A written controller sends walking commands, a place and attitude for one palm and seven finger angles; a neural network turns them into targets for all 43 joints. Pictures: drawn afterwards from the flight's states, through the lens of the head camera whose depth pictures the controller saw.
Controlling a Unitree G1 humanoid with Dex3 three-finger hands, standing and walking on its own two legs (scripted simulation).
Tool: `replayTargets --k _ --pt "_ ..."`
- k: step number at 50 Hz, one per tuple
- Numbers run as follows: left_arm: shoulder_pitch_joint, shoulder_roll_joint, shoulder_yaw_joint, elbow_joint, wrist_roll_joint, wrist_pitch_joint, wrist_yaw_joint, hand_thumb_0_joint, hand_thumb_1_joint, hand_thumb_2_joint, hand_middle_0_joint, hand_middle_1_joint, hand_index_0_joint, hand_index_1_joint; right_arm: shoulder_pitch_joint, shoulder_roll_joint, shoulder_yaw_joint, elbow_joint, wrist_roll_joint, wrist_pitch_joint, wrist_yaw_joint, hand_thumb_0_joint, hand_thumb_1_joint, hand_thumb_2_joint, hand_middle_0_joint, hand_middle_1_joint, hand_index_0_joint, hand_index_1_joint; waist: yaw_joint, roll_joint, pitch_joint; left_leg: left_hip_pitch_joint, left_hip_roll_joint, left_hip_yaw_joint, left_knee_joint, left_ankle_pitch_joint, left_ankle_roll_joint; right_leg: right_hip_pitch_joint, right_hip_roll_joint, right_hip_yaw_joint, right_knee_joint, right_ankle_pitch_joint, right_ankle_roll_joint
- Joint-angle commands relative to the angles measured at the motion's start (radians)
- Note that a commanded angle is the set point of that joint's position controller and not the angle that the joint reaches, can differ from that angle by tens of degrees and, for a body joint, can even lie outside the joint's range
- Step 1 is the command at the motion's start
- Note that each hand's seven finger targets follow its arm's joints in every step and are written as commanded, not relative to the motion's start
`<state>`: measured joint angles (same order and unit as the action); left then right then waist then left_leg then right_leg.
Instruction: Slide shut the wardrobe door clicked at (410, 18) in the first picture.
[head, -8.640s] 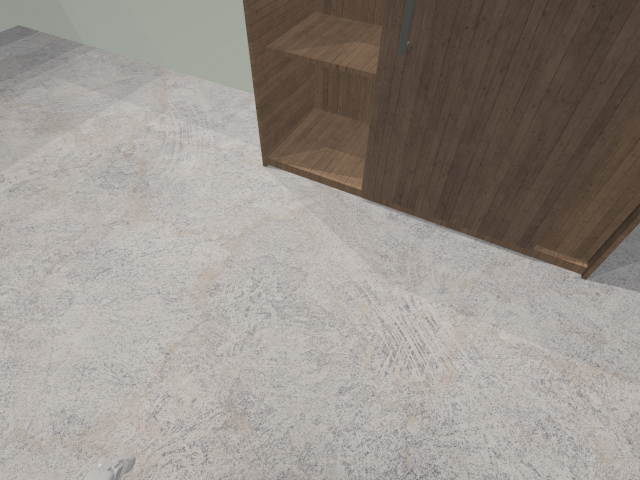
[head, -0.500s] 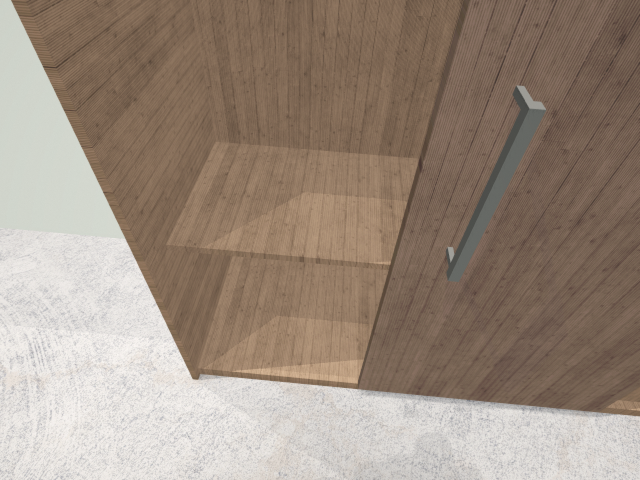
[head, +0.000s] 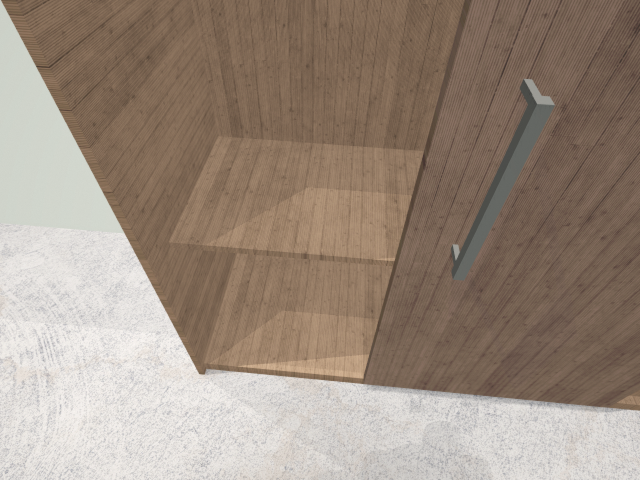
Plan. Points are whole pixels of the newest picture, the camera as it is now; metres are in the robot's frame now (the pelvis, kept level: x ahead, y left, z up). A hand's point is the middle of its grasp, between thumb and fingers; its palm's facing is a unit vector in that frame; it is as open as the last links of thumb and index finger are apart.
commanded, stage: look again from close up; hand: right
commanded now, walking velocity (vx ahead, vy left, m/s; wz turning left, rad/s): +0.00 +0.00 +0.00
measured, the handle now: (487, 196) +0.48 -0.21 +0.10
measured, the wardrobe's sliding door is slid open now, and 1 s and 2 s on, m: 0.51 0.51 0.51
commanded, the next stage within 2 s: raise the hand with hooked fingers in 0.62 s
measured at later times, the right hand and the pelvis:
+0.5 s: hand out of the picture -0.01 -0.14 -0.18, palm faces +0.04 +0.99 -0.15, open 7.4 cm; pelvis +0.00 +0.01 +0.00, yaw +0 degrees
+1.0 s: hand (461, 416) +0.21 -0.15 +0.01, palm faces +0.08 +1.00 -0.01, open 7.8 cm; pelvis -0.02 +0.02 -0.04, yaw -1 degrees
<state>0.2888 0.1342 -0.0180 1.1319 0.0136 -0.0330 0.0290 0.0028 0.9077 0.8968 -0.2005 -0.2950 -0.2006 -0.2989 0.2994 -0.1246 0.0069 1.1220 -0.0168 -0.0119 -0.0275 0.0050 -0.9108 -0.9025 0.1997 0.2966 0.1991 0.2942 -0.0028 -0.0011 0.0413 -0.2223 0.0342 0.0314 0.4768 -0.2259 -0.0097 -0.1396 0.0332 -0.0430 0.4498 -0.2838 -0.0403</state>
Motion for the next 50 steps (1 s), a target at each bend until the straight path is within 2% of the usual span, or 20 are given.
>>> replayTargets --k 1,9,18,22,24,35,36,37,38,39,40,41,42,44,45,46,47,48,49,50 --pt "0.074 0.081 0.013 -0.018 -0.004 -0.009 0.007 0.000 0.900 0.900 -0.200 -0.300 -0.200 -0.300 0.071 -0.083 -0.019 -0.024 0.003 -0.015 -0.010 0.000 -0.900 -0.900 0.200 0.300 0.200 0.300 -0.001 0.007 0.037 0.030 0.070 -0.080 -0.063 0.094 0.046 -0.091 -0.122 0.105 -0.111 0.117 -0.005" --pt "0.079 0.071 0.014 -0.011 -0.005 -0.010 0.009 0.000 0.900 0.900 -0.200 -0.300 -0.200 -0.300 0.083 -0.076 -0.020 -0.019 0.002 -0.018 -0.011 0.000 -0.900 -0.900 0.200 0.300 0.200 0.300 -0.002 0.010 0.030 0.042 0.074 -0.084 -0.066 0.131 0.049 -0.082 -0.119 0.097 -0.097 0.140 -0.004" --pt "0.092 0.056 0.013 -0.004 -0.006 -0.006 0.010 0.000 0.900 0.900 -0.200 -0.300 -0.200 -0.300 0.088 -0.073 -0.020 -0.017 0.003 -0.016 -0.011 0.000 -0.900 -0.900 0.200 0.300 0.200 0.300 -0.005 0.018 0.043 0.048 0.069 -0.077 -0.077 0.113 0.050 -0.092 -0.123 0.099 -0.101 0.126 -0.005" --pt "0.094 0.059 0.013 -0.005 -0.004 -0.006 0.009 0.000 0.900 0.900 -0.200 -0.300 -0.200 -0.300 0.088 -0.069 -0.020 -0.019 0.004 -0.015 -0.010 0.000 -0.900 -0.900 0.200 0.300 0.200 0.300 -0.004 -0.006 0.048 0.031 0.067 -0.080 -0.078 0.093 0.051 -0.086 -0.121 0.101 -0.107 0.118 -0.002" --pt "0.096 0.060 0.013 -0.003 -0.004 -0.006 0.009 0.000 0.900 0.900 -0.200 -0.300 -0.200 -0.300 0.092 -0.069 -0.021 -0.020 0.003 -0.016 -0.011 0.000 -0.900 -0.900 0.200 0.300 0.200 0.300 -0.004 0.016 0.045 0.040 0.069 -0.082 -0.078 0.108 0.053 -0.091 -0.120 0.098 -0.100 0.123 -0.002" --pt "0.103 0.049 0.012 0.000 -0.005 -0.004 0.009 0.000 0.900 0.900 -0.200 -0.300 -0.200 -0.300 0.097 -0.067 -0.022 -0.020 0.004 -0.016 -0.011 0.000 -0.900 -0.900 0.200 0.300 0.200 0.300 -0.006 0.011 0.053 0.041 0.070 -0.084 -0.087 0.090 0.055 -0.096 -0.117 0.099 -0.100 0.112 0.001" --pt "-0.036 0.107 0.025 -0.080 -0.014 -0.012 0.002 0.000 0.900 0.900 -0.200 -0.300 -0.200 -0.300 0.166 -0.130 -0.024 0.020 -0.005 -0.037 -0.052 0.000 -0.900 -0.900 0.200 0.300 0.200 0.300 -0.047 0.041 0.051 0.032 0.128 -0.128 -0.060 0.597 0.038 -0.131 -0.123 0.046 0.106 0.227 0.037" --pt "-0.004 0.307 0.041 -0.449 -0.048 -0.165 0.041 0.000 0.900 0.900 -0.200 -0.300 -0.200 -0.300 -0.610 -0.300 -0.046 -1.575 0.216 -0.246 -0.042 0.000 -0.877 -0.890 0.202 0.315 0.202 0.315 0.099 -0.193 -0.460 0.140 0.035 -0.061 0.022 0.336 0.040 0.098 -0.036 0.045 -0.032 0.270 0.013" --pt "-0.127 0.211 0.006 -0.411 -0.067 -0.250 0.078 0.000 0.900 0.900 -0.200 -0.300 -0.200 -0.300 -0.497 -0.398 -0.133 -1.576 0.148 -0.227 -0.100 0.000 -0.853 -0.880 0.203 0.330 0.203 0.330 0.038 -0.269 -0.377 0.059 -0.024 -0.062 0.056 0.138 0.051 0.094 -0.055 0.009 -0.013 0.257 0.016" --pt "-0.078 0.165 0.028 -0.423 -0.058 -0.298 0.068 0.000 0.900 0.900 -0.200 -0.300 -0.200 -0.300 0.020 -0.089 0.026 -1.196 0.116 -0.047 -0.119 0.000 -0.830 -0.870 0.205 0.345 0.205 0.345 0.023 -0.230 -0.237 -0.021 -0.028 0.000 0.067 0.004 0.066 -0.036 -0.065 0.061 -0.052 0.258 0.025" --pt "-0.055 0.165 0.027 -0.382 -0.085 -0.312 0.068 0.000 0.900 0.900 -0.200 -0.300 -0.200 -0.300 0.097 0.060 0.107 -1.071 0.161 0.034 -0.116 0.000 -0.807 -0.860 0.207 0.360 0.207 0.360 0.037 -0.058 -0.097 -0.072 -0.017 0.054 0.043 0.012 0.042 -0.137 -0.057 0.079 -0.031 0.168 0.026" --pt "-0.069 0.214 0.041 -0.447 -0.087 -0.333 0.072 0.000 0.900 0.900 -0.200 -0.300 -0.200 -0.300 -0.013 0.017 0.103 -1.260 0.186 -0.020 -0.099 0.000 -0.783 -0.850 0.208 0.375 0.208 0.375 0.049 0.019 -0.049 -0.114 -0.015 0.051 0.030 -0.027 0.026 -0.166 -0.053 0.100 0.000 0.074 0.016" --pt "-0.077 0.246 0.054 -0.465 -0.065 -0.352 0.074 0.000 0.900 0.900 -0.200 -0.300 -0.200 -0.300 -0.009 -0.050 0.058 -1.275 0.168 -0.071 -0.090 0.000 -0.760 -0.840 0.210 0.390 0.210 0.390 0.069 0.095 -0.087 -0.167 -0.018 0.046 0.027 -0.100 0.022 -0.182 -0.041 0.097 0.047 0.009 0.008" --pt "-0.063 0.240 0.066 -0.531 -0.029 -0.374 0.055 0.000 0.900 0.900 -0.200 -0.300 -0.200 -0.300 0.048 -0.032 0.033 -1.206 0.153 -0.161 -0.041 0.000 -0.713 -0.820 0.213 0.420 0.213 0.420 0.067 0.197 -0.093 -0.263 -0.017 0.046 0.065 -0.200 0.021 -0.287 -0.006 0.089 0.145 -0.034 0.011" --pt "-0.080 0.230 0.078 -0.559 -0.024 -0.377 0.041 0.000 0.900 0.900 -0.200 -0.300 -0.200 -0.300 0.164 0.003 0.013 -1.113 0.169 -0.217 0.002 0.000 -0.690 -0.810 0.215 0.435 0.215 0.435 0.025 0.245 -0.059 -0.311 -0.017 0.051 0.103 -0.249 0.024 -0.361 -0.011 0.085 0.184 -0.059 0.023" --pt "-0.100 0.228 0.087 -0.591 -0.020 -0.376 0.023 0.000 0.900 0.900 -0.200 -0.300 -0.200 -0.300 0.268 0.020 -0.005 -1.057 0.193 -0.287 0.056 0.000 -0.667 -0.800 0.217 0.450 0.217 0.450 -0.007 0.284 -0.066 -0.340 -0.015 0.047 0.143 -0.286 0.026 -0.429 -0.009 0.073 0.232 -0.079 0.029" --pt "-0.111 0.228 0.097 -0.618 -0.019 -0.371 0.004 0.000 0.900 0.900 -0.200 -0.300 -0.200 -0.300 0.332 0.005 -0.056 -1.033 0.221 -0.366 0.116 0.000 -0.643 -0.790 0.218 0.465 0.218 0.465 -0.033 0.272 -0.094 -0.346 -0.016 0.041 0.196 -0.278 0.032 -0.489 -0.005 0.061 0.281 -0.078 0.038" --pt "-0.112 0.231 0.108 -0.639 -0.022 -0.357 -0.022 0.000 0.900 0.900 -0.200 -0.300 -0.200 -0.300 0.382 -0.034 -0.115 -1.000 0.249 -0.435 0.192 0.000 -0.620 -0.780 0.220 0.480 0.220 0.480 -0.069 0.165 -0.115 -0.326 -0.007 0.009 0.247 -0.221 0.052 -0.521 0.007 0.048 0.330 -0.049 0.053" --pt "-0.132 0.234 0.110 -0.673 -0.019 -0.344 -0.039 0.000 0.900 0.900 -0.200 -0.300 -0.200 -0.300 0.346 -0.069 -0.156 -1.047 0.272 -0.517 0.261 0.000 -0.597 -0.770 0.222 0.495 0.222 0.495 -0.065 0.110 -0.159 -0.330 -0.004 0.005 0.307 -0.157 0.059 -0.551 0.013 0.038 0.378 -0.029 0.058" --pt "-0.157 0.239 0.119 -0.711 -0.016 -0.330 -0.046 0.000 0.900 0.900 -0.200 -0.300 -0.200 -0.300 0.335 -0.132 -0.224 -1.066 0.273 -0.568 0.298 0.000 -0.573 -0.760 0.223 0.510 0.223 0.510 -0.075 0.089 -0.197 -0.331 -0.003 -0.009 0.350 -0.127 0.061 -0.597 0.018 0.024 0.419 -0.026 0.053"
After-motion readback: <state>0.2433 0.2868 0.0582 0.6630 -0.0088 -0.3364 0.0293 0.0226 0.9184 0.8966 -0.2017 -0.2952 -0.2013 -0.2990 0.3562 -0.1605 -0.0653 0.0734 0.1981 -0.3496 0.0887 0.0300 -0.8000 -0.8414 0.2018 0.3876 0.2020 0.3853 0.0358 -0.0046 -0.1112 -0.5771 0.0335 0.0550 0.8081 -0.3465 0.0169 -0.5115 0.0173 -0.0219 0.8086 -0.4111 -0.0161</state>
